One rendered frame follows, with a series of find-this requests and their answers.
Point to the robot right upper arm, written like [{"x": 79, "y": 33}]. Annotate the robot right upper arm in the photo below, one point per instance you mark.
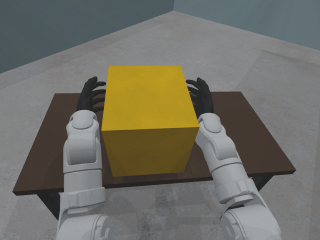
[{"x": 252, "y": 222}]

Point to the robot right forearm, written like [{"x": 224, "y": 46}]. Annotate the robot right forearm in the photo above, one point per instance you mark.
[{"x": 233, "y": 187}]

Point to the left robot hand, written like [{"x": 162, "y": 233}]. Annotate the left robot hand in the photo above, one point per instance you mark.
[{"x": 86, "y": 101}]

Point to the robot left forearm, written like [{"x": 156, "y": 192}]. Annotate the robot left forearm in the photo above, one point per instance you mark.
[{"x": 82, "y": 164}]

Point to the robot left upper arm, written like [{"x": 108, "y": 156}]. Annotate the robot left upper arm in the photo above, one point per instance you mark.
[{"x": 88, "y": 227}]

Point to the carton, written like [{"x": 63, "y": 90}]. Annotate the carton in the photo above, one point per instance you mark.
[{"x": 149, "y": 124}]

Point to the table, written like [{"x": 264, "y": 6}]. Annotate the table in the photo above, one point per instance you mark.
[{"x": 43, "y": 171}]

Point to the right robot hand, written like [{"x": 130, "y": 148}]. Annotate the right robot hand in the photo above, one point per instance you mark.
[{"x": 203, "y": 101}]

